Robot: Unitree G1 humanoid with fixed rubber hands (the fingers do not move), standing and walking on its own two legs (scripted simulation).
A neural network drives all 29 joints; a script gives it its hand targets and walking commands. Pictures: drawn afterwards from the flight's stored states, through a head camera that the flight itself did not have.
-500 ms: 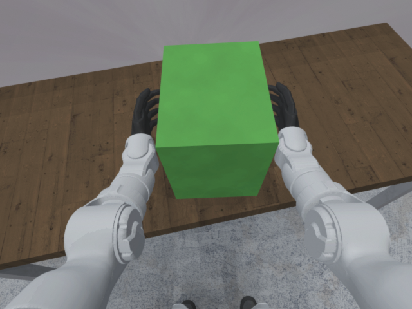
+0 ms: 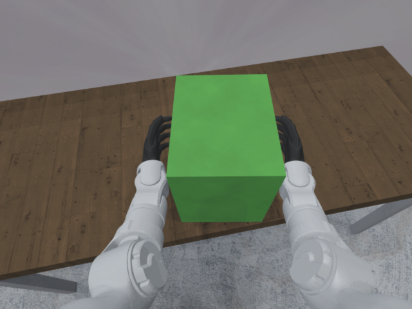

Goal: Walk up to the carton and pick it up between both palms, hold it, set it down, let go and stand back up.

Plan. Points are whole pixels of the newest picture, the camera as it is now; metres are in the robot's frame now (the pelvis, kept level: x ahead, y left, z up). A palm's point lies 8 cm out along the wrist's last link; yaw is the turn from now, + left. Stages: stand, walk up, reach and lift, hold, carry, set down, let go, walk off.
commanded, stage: reach and lift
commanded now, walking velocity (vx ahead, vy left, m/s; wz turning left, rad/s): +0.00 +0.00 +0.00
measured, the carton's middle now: (221, 152) +0.44 +0.01 -0.01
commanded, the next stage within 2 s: none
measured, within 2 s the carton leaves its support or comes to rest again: leaves its support in 1.22 s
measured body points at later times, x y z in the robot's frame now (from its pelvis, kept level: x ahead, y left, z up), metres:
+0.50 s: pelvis +0.00 +0.00 +0.00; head +0.09 +0.01 +0.44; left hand +0.42 +0.15 +0.03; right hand +0.42 -0.14 +0.03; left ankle -0.01 +0.13 -0.74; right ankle +0.00 -0.12 -0.74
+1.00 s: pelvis +0.00 +0.00 +0.00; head +0.09 +0.01 +0.44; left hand +0.42 +0.15 +0.03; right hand +0.42 -0.14 +0.03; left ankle -0.01 +0.13 -0.74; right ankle +0.00 -0.12 -0.74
